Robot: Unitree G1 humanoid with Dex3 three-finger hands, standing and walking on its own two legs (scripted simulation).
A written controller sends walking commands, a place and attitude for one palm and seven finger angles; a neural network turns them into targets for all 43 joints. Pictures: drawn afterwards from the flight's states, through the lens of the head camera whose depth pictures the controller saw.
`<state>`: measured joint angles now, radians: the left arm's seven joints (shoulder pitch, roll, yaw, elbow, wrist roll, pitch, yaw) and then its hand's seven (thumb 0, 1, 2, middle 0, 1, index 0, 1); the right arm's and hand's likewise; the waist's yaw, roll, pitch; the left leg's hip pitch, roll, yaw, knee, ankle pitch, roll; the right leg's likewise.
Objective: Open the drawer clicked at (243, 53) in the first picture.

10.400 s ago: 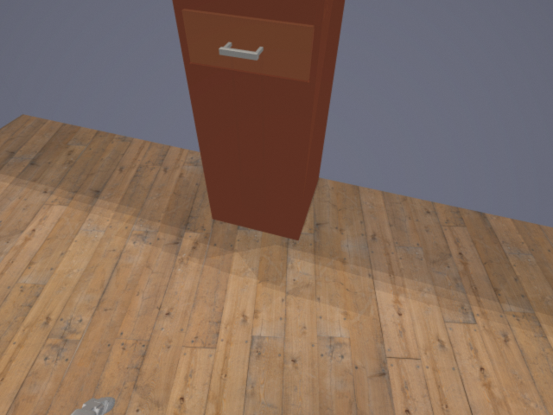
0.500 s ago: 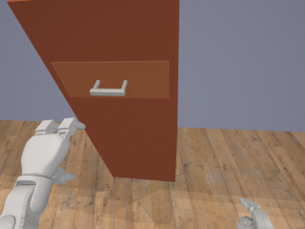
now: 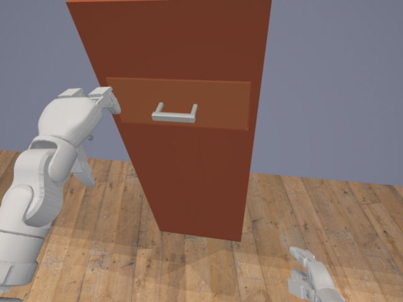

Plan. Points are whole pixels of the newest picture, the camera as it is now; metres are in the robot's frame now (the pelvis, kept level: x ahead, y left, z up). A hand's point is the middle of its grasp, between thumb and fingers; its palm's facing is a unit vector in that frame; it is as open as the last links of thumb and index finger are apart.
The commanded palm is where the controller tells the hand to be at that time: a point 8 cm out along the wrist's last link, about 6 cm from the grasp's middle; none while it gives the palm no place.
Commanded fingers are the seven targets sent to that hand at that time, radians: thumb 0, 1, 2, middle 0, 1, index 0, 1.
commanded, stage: raise the hand with hooked fingers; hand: left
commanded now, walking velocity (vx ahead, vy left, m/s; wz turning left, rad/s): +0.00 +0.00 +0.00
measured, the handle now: (175, 112) +0.55 +0.17 +0.08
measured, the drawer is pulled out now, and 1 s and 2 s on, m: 0.00 0.00 0.00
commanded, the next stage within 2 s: move the hooked fingers above the handle in 0.36 s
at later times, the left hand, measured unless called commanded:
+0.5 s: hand (96, 149) +0.30 +0.23 +0.18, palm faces +0.12 -0.06 -0.99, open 13.9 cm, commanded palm +0.27 +0.22 +0.24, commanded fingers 0.00 -0.50 0.30 -0.30 -1.20 -0.30 -1.20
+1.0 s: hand (135, 139) +0.36 +0.19 +0.15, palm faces -0.02 -0.04 -1.00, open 13.8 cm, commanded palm +0.35 +0.20 +0.22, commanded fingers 0.00 -0.50 0.30 -0.30 -1.20 -0.30 -1.20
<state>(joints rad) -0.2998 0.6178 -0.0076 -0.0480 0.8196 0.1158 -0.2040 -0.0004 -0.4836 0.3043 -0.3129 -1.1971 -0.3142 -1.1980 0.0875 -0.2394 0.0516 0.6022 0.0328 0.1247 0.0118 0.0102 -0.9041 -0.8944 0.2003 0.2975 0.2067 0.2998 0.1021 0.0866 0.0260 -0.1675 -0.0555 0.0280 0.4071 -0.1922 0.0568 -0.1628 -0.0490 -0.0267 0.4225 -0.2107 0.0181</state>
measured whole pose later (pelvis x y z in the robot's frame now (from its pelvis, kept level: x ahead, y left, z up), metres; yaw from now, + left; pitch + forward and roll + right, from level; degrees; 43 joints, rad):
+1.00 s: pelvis +0.01 -0.04 +0.00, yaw +1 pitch +1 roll +1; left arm -0.40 0.58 -0.04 0.19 0.83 -0.03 -0.19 0.00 -0.49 0.30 -0.31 -1.20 -0.31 -1.20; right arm 0.17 -0.31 -0.01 0.64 0.04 0.12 -0.02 0.01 -0.91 -0.89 0.20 0.30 0.20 0.30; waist 0.05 0.10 0.01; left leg -0.23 -0.01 0.00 0.42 -0.20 0.01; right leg -0.24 -0.01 -0.05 0.46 -0.23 -0.03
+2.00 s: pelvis +0.04 -0.03 -0.01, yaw -1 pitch +7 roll +1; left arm -0.74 0.44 -0.20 0.59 0.91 -0.11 -0.07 0.00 -0.49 0.30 -0.32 -1.20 -0.32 -1.20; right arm 0.26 -0.28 -0.03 0.67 0.04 0.16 -0.04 0.01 -0.91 -0.89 0.20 0.30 0.20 0.30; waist -0.02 0.05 -0.05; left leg -0.35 -0.02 0.03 0.51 -0.28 0.02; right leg -0.36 -0.01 -0.02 0.54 -0.31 -0.01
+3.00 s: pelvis +0.02 -0.03 -0.01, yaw -4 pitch +7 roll +1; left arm -0.84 0.56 -0.05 0.90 0.99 -0.03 -0.07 0.00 -0.48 0.30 -0.35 -1.23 -0.33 -1.23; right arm 0.31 -0.25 0.01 0.64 0.06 0.17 -0.07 0.01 -0.90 -0.89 0.20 0.30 0.21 0.30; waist -0.06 0.06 -0.07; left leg -0.37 0.00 0.08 0.49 -0.25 0.03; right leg -0.40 0.00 0.03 0.53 -0.26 -0.01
